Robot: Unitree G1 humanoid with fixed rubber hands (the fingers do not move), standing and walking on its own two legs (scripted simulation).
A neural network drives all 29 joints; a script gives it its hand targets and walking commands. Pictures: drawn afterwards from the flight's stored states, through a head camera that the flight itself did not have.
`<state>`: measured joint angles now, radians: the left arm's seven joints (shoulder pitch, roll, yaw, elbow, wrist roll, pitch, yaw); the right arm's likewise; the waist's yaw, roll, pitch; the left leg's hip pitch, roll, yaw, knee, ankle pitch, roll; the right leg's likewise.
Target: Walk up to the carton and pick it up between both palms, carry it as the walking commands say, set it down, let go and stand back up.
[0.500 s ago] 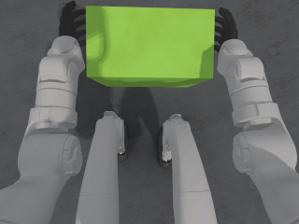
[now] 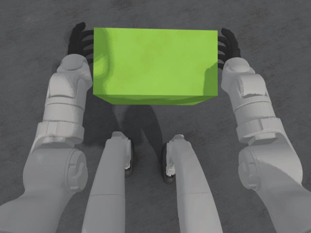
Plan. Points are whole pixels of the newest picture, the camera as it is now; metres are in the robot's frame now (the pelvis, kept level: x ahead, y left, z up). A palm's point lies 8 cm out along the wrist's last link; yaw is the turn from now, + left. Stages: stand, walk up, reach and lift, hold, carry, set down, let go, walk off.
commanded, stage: reach and lift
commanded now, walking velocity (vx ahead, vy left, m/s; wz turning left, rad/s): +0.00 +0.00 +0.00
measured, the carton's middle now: (154, 74) +0.47 +0.00 -0.12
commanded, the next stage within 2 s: none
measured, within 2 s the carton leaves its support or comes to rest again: neither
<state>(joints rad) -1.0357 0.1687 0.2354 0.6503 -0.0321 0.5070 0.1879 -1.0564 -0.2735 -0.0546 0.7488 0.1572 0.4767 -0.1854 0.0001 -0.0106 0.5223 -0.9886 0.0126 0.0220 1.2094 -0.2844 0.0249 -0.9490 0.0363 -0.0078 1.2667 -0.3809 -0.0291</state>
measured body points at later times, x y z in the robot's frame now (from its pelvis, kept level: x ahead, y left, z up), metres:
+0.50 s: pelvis +0.01 +0.00 +0.06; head +0.20 +0.01 +0.46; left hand +0.47 +0.18 +0.03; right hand +0.47 -0.17 +0.03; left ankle +0.18 +0.11 -0.61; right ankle +0.14 -0.11 -0.61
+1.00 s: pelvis +0.03 +0.01 +0.09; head +0.12 +0.03 +0.52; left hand +0.45 +0.18 +0.11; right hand +0.45 -0.17 +0.11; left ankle +0.18 +0.11 -0.61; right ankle +0.14 -0.11 -0.61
